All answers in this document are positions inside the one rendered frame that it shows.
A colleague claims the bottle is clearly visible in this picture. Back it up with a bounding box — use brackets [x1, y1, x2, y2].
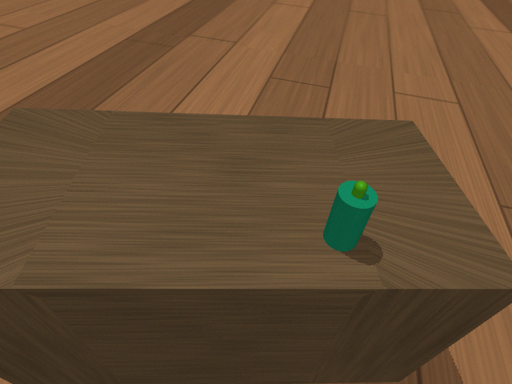
[323, 181, 378, 251]

